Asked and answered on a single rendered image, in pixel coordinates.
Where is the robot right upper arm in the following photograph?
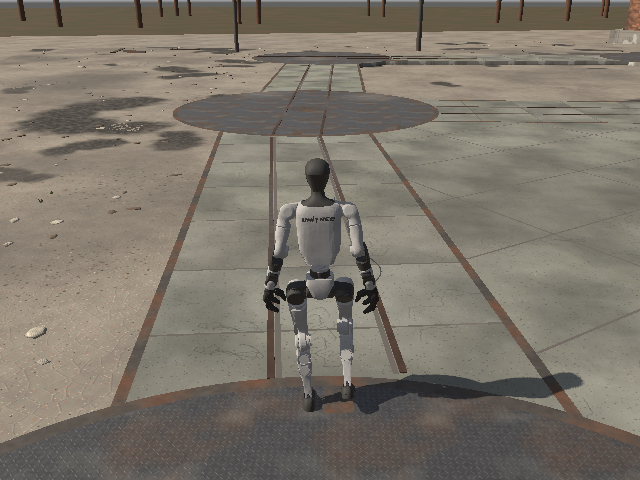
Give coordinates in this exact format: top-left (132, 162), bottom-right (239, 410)
top-left (339, 201), bottom-right (365, 258)

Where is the right robot forearm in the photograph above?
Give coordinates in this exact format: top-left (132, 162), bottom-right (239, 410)
top-left (356, 242), bottom-right (376, 290)

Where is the robot right foot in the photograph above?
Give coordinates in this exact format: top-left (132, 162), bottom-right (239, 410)
top-left (341, 382), bottom-right (356, 399)

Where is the robot right shin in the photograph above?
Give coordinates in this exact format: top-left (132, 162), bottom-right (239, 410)
top-left (339, 318), bottom-right (354, 386)

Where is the left robot hand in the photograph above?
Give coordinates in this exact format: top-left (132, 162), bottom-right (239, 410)
top-left (263, 288), bottom-right (286, 313)

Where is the right robot hand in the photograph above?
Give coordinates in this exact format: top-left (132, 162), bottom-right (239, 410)
top-left (355, 287), bottom-right (379, 314)

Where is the robot left upper arm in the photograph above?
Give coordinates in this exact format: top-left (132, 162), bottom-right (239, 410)
top-left (273, 202), bottom-right (298, 259)

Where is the left robot forearm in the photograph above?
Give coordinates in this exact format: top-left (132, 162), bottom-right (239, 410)
top-left (264, 244), bottom-right (283, 290)

